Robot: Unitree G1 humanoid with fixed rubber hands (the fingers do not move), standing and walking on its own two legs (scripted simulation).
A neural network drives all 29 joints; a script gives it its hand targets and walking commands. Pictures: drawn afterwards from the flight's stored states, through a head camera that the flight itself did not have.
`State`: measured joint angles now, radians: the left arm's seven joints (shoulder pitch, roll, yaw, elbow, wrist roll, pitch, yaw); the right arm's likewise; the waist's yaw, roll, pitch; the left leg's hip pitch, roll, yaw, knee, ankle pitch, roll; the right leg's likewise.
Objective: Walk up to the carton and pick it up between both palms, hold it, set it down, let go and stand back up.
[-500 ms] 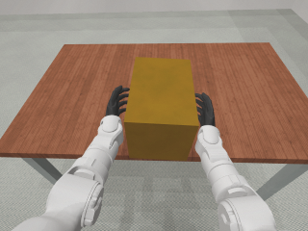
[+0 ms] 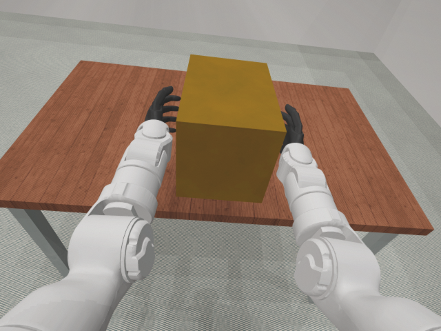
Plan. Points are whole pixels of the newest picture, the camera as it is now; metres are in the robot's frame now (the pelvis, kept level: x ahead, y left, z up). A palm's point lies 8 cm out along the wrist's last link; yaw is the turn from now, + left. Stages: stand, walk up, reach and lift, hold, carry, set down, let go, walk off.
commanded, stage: reach and lift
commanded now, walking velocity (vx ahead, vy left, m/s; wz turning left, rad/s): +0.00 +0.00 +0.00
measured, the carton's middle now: (224, 125) +0.46 -0.02 +0.14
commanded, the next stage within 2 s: hold in 1.36 s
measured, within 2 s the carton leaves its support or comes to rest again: neither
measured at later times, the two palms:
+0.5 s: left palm (137, 121) +0.42 +0.14 +0.18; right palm (276, 138) +0.41 -0.11 +0.15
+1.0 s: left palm (150, 130) +0.39 +0.11 +0.18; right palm (290, 157) +0.38 -0.14 +0.14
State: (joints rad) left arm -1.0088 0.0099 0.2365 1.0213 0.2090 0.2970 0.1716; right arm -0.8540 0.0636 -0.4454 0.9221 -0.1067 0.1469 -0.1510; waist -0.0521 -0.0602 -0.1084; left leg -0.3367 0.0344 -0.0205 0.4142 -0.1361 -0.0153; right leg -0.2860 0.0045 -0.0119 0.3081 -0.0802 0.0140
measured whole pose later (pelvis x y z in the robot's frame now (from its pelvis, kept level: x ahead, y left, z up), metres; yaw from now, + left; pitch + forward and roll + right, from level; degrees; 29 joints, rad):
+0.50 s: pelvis +0.02 -0.01 +0.00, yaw +3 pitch +0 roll -2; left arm -0.78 -0.01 0.18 0.47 0.12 0.54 0.13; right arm -0.67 0.06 -0.16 0.46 0.08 0.39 -0.27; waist -0.02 0.01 -0.03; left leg -0.25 0.02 -0.07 0.41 -0.17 -0.02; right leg -0.18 0.00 -0.06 0.31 -0.13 0.01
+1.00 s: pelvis +0.03 +0.00 +0.00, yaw +1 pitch -8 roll -2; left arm -0.59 -0.09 0.12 0.10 0.24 0.76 0.12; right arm -0.49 -0.02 0.00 0.27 0.24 0.44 -0.30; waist -0.07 0.01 0.09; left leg -0.06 0.03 -0.04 0.44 -0.23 -0.01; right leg 0.00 0.01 -0.01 0.32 -0.17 0.02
